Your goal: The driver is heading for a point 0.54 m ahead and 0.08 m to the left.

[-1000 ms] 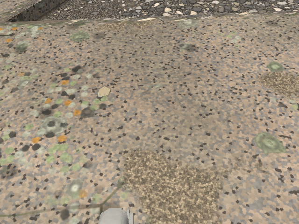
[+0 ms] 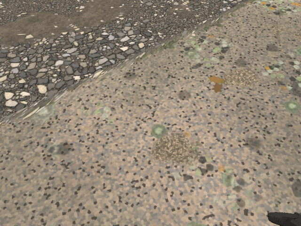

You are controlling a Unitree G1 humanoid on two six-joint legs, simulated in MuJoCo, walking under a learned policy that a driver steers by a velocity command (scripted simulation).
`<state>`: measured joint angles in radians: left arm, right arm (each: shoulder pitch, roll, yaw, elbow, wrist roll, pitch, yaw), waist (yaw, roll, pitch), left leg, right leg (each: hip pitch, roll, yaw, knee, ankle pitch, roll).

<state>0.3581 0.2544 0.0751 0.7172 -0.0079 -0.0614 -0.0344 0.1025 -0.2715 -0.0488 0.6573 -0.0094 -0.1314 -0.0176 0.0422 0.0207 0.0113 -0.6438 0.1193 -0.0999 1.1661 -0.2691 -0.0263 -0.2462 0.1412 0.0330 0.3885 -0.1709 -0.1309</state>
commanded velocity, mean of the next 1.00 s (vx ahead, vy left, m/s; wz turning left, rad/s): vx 0.37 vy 0.00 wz -0.21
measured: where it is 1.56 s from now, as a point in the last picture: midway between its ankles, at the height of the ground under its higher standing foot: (162, 225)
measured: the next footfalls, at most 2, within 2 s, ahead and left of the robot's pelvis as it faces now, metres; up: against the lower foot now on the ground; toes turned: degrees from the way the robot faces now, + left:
left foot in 0.26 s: +0.35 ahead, +0.16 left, +0.00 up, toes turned -10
right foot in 0.74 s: +0.52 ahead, -0.12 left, +0.00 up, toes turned -11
